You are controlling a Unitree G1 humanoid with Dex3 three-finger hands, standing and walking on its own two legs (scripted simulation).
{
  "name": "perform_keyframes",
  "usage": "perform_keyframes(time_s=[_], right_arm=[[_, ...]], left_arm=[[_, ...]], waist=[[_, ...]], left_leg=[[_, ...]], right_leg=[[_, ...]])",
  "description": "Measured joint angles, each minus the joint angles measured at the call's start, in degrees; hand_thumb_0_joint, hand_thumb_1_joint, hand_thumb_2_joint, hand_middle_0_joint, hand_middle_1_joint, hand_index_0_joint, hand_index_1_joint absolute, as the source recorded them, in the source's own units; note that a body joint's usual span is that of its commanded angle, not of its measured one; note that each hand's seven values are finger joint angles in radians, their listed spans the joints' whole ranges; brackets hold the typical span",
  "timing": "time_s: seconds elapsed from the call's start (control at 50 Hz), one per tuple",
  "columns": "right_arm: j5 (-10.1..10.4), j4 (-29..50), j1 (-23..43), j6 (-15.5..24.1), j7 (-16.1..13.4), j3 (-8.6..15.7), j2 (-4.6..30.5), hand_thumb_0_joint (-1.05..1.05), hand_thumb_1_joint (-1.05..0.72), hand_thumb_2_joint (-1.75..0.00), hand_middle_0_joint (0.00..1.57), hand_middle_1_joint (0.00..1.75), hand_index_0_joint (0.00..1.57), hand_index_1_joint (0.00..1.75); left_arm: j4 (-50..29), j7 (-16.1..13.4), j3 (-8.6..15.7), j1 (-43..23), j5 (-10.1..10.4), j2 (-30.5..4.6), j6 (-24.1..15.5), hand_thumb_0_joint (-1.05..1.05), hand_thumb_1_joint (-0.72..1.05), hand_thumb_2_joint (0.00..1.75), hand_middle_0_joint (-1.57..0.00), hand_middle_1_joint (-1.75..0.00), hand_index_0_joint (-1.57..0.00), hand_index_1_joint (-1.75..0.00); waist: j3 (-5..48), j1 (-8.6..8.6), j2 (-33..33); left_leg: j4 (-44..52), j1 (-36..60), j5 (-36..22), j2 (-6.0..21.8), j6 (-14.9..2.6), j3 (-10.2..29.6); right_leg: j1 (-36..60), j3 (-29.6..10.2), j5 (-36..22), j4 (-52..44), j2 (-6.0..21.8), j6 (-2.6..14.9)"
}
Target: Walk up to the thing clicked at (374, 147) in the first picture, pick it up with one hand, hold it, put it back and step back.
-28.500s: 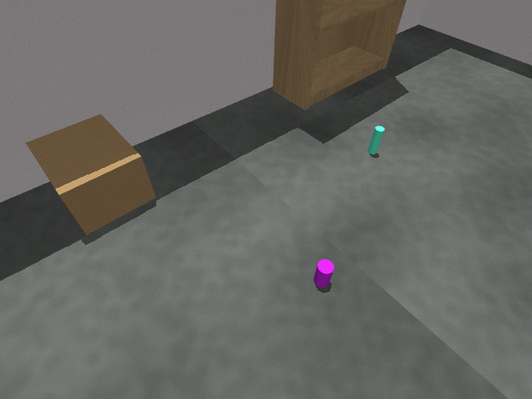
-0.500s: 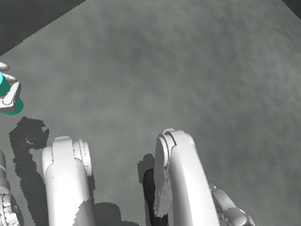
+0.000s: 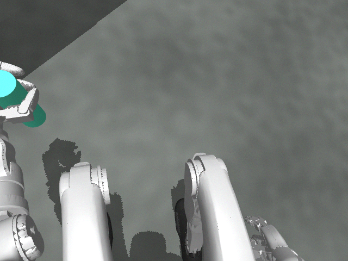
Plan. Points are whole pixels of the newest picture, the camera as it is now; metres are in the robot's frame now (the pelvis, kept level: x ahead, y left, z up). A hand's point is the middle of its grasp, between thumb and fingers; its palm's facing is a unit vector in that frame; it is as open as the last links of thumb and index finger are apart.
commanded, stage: settle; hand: left
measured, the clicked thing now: (19, 103) +0.45 +0.29 -0.07
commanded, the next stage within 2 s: lift in 0.44 s
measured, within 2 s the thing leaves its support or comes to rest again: neither
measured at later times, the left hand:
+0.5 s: hand (11, 91) +0.45 +0.28 +0.00, palm faces +0.28 -0.96 -0.03, open 7.1 cm
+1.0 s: hand out of the picture +0.43 +0.27 +0.05, palm faces +0.25 -0.97 -0.04, open 7.1 cm
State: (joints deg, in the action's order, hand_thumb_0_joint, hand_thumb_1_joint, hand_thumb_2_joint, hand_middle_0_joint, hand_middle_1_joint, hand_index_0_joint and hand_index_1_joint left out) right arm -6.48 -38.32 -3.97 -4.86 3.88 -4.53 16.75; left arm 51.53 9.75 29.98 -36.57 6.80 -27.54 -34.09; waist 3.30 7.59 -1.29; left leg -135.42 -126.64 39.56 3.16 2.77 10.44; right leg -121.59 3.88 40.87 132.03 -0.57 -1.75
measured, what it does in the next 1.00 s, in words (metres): rises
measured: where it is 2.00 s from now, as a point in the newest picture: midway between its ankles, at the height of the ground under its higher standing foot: (147, 250)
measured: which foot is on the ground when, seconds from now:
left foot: down 0.00-1.00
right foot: down 0.00-1.00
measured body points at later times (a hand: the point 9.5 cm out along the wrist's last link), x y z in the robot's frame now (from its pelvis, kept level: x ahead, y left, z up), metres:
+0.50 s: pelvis +0.00 +0.00 +0.02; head +0.19 +0.06 +0.42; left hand +0.42 +0.33 +0.00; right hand +0.12 -0.26 -0.10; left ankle +0.08 +0.14 -0.31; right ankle +0.10 -0.13 -0.31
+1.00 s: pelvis +0.00 +0.00 +0.06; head +0.19 +0.04 +0.47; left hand +0.41 +0.32 +0.06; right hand +0.13 -0.26 -0.07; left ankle +0.08 +0.14 -0.31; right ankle +0.10 -0.13 -0.31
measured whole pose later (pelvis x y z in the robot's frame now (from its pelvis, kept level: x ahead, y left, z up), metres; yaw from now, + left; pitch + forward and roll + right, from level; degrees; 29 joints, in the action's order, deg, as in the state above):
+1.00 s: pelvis +0.00 +0.00 +0.06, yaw +3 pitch +32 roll -4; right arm -3.0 -38.6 -7.2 -2.7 1.9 -0.5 15.3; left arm 45.4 10.3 25.9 -32.6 7.7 -22.0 -29.4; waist 8.4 5.4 0.6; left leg -123.8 -118.0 38.1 3.4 2.0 6.4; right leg -114.1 1.7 40.1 122.2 0.4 -1.6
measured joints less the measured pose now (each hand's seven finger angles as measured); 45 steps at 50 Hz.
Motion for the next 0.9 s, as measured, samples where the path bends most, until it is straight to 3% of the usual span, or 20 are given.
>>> perform_keyframes(time_s=[0.68, 0.9], right_arm=[[0.91, -1.24, -1.90, 1.25, -0.71, 1.81, -1.15, 0.01, -0.90, -0.89, 0.21, 0.30, 0.20, 0.30], [2.57, -0.96, -3.03, 1.71, -1.49, 3.39, -1.35, 0.01, -0.91, -0.89, 0.21, 0.30, 0.20, 0.30]], left_arm=[[2.26, -0.18, -1.28, -0.98, -1.69, 2.12, 0.26, 0.05, -0.07, 1.17, -0.91, -1.09, -0.91, -1.10], [-3.15, 0.93, -2.60, 1.97, -0.05, 4.09, 3.16, 0.05, -0.07, 1.16, -0.91, -1.09, -0.91, -1.10]], waist=[[2.54, -0.20, 0.77], [4.11, -1.46, 1.64]], left_leg=[[5.01, 3.01, -1.35, -0.16, -0.47, -2.49], [8.69, 6.08, -1.24, 0.06, -0.58, -3.52]], right_leg=[[2.41, -1.64, -0.61, -3.71, 0.75, 0.09], [5.01, -2.13, -0.45, -6.88, 0.95, 0.21]])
